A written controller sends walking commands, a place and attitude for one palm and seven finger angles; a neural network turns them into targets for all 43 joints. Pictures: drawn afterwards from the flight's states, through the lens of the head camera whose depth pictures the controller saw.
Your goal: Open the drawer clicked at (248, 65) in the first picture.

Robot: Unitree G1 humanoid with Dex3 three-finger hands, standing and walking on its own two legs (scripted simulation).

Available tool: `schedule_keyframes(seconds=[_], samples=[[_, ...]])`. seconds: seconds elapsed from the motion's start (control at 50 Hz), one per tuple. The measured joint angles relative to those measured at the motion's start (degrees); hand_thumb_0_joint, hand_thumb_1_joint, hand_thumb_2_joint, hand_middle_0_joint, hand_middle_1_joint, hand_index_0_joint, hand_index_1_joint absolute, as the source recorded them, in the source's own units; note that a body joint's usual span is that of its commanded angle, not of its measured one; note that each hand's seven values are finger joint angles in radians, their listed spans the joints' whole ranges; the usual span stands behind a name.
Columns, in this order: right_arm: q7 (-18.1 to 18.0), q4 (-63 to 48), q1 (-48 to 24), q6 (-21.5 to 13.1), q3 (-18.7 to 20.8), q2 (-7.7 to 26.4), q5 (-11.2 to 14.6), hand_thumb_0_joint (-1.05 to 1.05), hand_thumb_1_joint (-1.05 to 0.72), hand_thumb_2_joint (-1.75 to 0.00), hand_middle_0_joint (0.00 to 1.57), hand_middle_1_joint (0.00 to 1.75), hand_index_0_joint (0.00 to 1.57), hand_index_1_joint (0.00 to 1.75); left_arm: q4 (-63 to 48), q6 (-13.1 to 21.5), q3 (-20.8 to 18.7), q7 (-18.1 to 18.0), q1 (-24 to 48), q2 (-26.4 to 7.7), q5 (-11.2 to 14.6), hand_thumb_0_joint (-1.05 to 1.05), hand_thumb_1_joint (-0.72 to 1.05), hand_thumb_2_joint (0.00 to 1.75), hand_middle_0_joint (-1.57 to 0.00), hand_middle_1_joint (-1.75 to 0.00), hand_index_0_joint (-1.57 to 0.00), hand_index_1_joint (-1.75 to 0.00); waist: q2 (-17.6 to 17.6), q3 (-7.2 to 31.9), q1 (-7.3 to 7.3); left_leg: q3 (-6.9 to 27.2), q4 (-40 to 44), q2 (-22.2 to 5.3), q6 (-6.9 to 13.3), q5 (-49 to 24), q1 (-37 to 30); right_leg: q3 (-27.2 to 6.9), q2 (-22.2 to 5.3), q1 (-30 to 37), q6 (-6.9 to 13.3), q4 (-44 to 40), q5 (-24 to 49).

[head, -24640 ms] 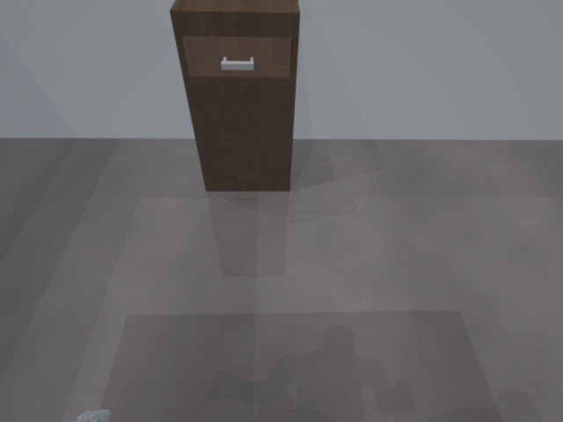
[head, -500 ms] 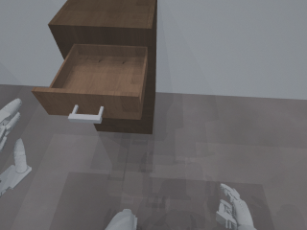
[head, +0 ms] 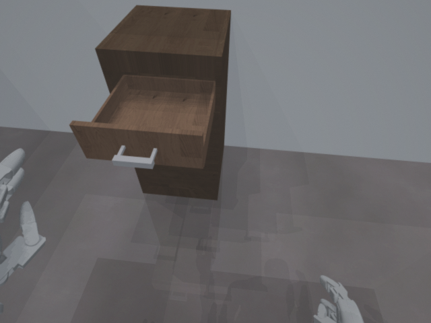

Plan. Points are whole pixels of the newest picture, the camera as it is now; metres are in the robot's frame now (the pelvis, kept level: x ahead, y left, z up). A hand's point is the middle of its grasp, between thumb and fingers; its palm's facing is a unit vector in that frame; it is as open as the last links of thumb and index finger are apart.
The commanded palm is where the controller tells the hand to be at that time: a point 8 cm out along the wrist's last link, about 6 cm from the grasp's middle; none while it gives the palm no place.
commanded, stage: stop stepping back and stand still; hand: left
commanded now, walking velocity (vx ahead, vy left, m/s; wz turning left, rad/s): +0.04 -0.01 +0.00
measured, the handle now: (136, 156) +0.56 +0.26 -0.08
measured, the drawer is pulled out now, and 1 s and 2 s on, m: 0.30 0.30 0.30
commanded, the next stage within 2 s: let the arm hang, fingers relaxed in 0.04 s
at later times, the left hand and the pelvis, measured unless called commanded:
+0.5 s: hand out of the picture +0.03 +0.18 -0.17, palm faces +0.08 -0.98 -0.18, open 6.9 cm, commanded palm none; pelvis +0.00 +0.00 +0.00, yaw +2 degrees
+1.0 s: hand out of the picture -0.01 +0.16 -0.16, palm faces +0.04 -0.98 -0.17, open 7.3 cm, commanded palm none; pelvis +0.00 +0.00 +0.01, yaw +0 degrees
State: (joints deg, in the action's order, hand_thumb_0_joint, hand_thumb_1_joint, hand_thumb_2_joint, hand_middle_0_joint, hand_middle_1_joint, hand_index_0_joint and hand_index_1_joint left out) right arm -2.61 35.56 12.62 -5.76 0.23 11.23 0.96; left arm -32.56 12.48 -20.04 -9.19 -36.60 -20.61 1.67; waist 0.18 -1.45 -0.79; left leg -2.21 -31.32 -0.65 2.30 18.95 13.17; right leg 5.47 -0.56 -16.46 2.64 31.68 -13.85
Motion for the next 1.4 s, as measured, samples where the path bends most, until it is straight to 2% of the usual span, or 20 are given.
schedule_keyframes(seconds=[0.04,0.1,0.14,0.16,0.2,0.26,0.34,0.4,0.42,0.48,0.54,0.64,0.76,0.98,1.4], samples=[[-0.08,-0.37,-0.03,0.16,-0.74,-0.73,-0.36,0.01,-0.90,-0.90,0.21,0.30,0.20,0.30,-0.11,-0.56,0.57,-0.18,0.19,0.40,-0.03,0.02,0.89,0.90,-0.21,-0.31,-0.22,-0.30,0.86,-0.20,0.23,-0.42,0.87,0.23,-1.05,-3.56,-0.61,-0.94,-0.05,-0.42,-0.80,1.95,-2.86],[-0.25,-1.19,0.93,-0.19,-1.49,-1.91,-0.39,0.01,-0.90,-0.90,0.21,0.30,0.20,0.30,-0.18,-1.75,0.87,-0.16,0.53,-0.27,-0.67,0.02,0.89,0.90,-0.21,-0.31,-0.22,-0.30,1.32,0.64,-0.09,0.19,1.11,0.63,-2.01,-2.85,-0.41,-1.88,0.15,-0.25,-2.10,3.46,-5.51],[-0.14,-1.10,0.78,-0.55,-2.05,-2.33,-0.39,0.01,-0.90,-0.90,0.21,0.30,0.20,0.30,-0.48,-1.73,0.44,-0.12,0.81,-0.94,-0.59,0.02,0.89,0.90,-0.21,-0.31,-0.22,-0.30,1.28,0.26,-0.13,0.77,0.39,0.51,-2.45,-2.32,-0.07,-1.82,0.54,1.07,-1.30,0.59,-1.51],[0.92,0.30,0.40,-1.56,-1.50,-2.03,-0.56,0.01,-0.90,-0.90,0.21,0.30,0.20,0.30,2.41,-0.89,1.42,0.88,2.55,-1.09,-1.70,0.02,0.89,0.90,-0.21,-0.31,-0.21,-0.30,0.48,0.53,0.02,1.19,-0.67,0.25,-2.46,-2.07,1.04,-1.28,0.77,0.61,-0.63,0.65,-1.22],[2.67,4.07,-0.88,-1.05,-0.07,-0.66,-1.02,0.01,-0.90,-0.90,0.21,0.30,0.20,0.30,14.42,-2.93,5.89,4.01,8.78,-0.13,-3.19,0.01,0.90,0.90,-0.20,-0.31,-0.21,-0.30,-1.52,1.57,0.84,1.74,-2.99,0.20,-2.58,-1.27,3.20,-0.57,0.69,-0.99,0.00,2.35,-2.43],[3.42,8.31,-2.09,2.96,0.61,0.81,-1.58,0.01,-0.90,-0.90,0.21,0.30,0.20,0.30,37.98,-9.57,11.73,6.79,17.27,3.79,-3.65,0.01,0.90,0.90,-0.20,-0.30,-0.21,-0.30,-2.86,2.18,0.65,2.31,-5.23,0.84,-2.42,0.05,4.19,-0.01,-0.06,-1.94,-0.02,5.16,-4.50],[3.33,11.78,-1.87,5.92,0.43,0.10,-2.17,0.01,-0.91,-0.90,0.21,0.30,0.20,0.30,64.26,-15.55,16.13,7.95,21.77,8.35,-3.51,0.01,0.91,0.90,-0.19,-0.30,-0.20,-0.30,-0.29,-0.21,-0.58,1.49,-4.45,1.24,-2.35,-0.01,1.88,-0.87,-0.48,-0.65,-0.35,5.99,-5.08],[2.57,14.48,-0.31,6.40,-0.11,-0.60,-2.21,0.01,-0.91,-0.90,0.21,0.30,0.20,0.30,76.97,-16.84,18.93,8.67,21.33,11.46,-3.00,0.01,0.91,0.90,-0.19,-0.30,-0.20,-0.30,1.43,-2.20,-0.96,1.01,-2.07,0.41,-2.31,-1.02,0.04,-1.31,0.51,1.28,-0.22,2.79,-3.30],[2.25,15.57,0.53,6.48,-0.21,-0.91,-2.16,0.01,-0.91,-0.90,0.20,0.30,0.20,0.30,79.37,-16.28,17.69,7.74,21.25,12.02,-2.21,0.00,0.95,0.90,-0.20,-0.30,-0.20,-0.30,1.82,-2.71,-0.78,1.22,-1.29,0.04,-2.38,-1.49,-0.17,-1.08,0.92,1.89,-0.12,1.26,-2.47],[1.57,19.18,2.99,6.97,-0.39,-1.60,-2.08,0.01,-0.91,-0.90,0.20,0.30,0.20,0.30,84.58,-14.96,17.05,7.67,21.08,10.46,-2.30,-0.02,1.01,0.89,-0.20,-0.30,-0.21,-0.30,2.32,-3.92,0.51,1.66,1.26,-0.65,-2.73,-3.08,-0.87,-0.63,1.76,3.45,0.16,-3.01,-0.08],[1.12,22.20,4.86,7.34,-0.25,-1.85,-1.90,0.01,-0.91,-0.90,0.20,0.30,0.20,0.30,89.00,-14.34,17.62,8.11,20.05,9.43,-2.32,-0.02,1.00,0.90,-0.20,-0.30,-0.21,-0.30,1.68,-4.44,1.03,1.72,3.20,-0.88,-2.76,-4.17,-1.57,-0.59,2.11,4.61,0.18,-5.98,1.57],[0.70,25.54,6.73,7.23,-0.12,-2.34,-1.53,0.01,-0.91,-0.90,0.20,0.30,0.19,0.30,94.73,-13.89,18.39,8.01,18.37,9.39,-2.18,-0.01,0.96,0.90,-0.20,-0.30,-0.21,-0.30,0.15,-4.47,0.94,1.21,5.54,-0.66,-2.50,-5.30,-3.11,-1.08,1.97,5.97,-0.10,-8.22,2.80],[0.66,27.61,6.85,6.91,-0.26,-3.77,-1.44,0.01,-0.91,-0.90,0.20,0.30,0.19,0.30,97.91,-13.51,19.13,7.70,18.13,10.86,-2.08,0.01,0.93,0.90,-0.20,-0.30,-0.20,-0.30,-1.33,-4.01,0.73,0.38,6.98,-0.36,-2.20,-6.12,-4.13,-1.89,1.71,6.36,-0.38,-8.83,3.45],[0.81,28.51,6.47,6.28,-0.14,-6.54,-1.60,0.00,-0.91,-0.90,0.20,0.30,0.20,0.30,97.68,-12.60,19.31,7.40,19.89,13.98,-2.26,0.01,0.91,0.90,-0.20,-0.30,-0.20,-0.30,-1.25,-2.01,0.37,-0.34,7.04,-0.29,-2.14,-6.37,-3.98,-2.59,1.64,5.55,-0.41,-8.00,3.46],[0.28,28.83,7.85,6.04,0.50,-5.69,-1.67,0.00,-0.91,-0.90,0.20,0.30,0.19,0.30,98.01,-12.50,18.65,7.28,19.52,14.05,-2.25,0.01,0.91,0.90,-0.20,-0.30,-0.20,-0.30,-0.72,-2.49,0.23,-0.40,7.01,-0.46,-2.36,-6.11,-3.65,-2.67,1.81,5.03,-0.21,-7.67,3.09]])
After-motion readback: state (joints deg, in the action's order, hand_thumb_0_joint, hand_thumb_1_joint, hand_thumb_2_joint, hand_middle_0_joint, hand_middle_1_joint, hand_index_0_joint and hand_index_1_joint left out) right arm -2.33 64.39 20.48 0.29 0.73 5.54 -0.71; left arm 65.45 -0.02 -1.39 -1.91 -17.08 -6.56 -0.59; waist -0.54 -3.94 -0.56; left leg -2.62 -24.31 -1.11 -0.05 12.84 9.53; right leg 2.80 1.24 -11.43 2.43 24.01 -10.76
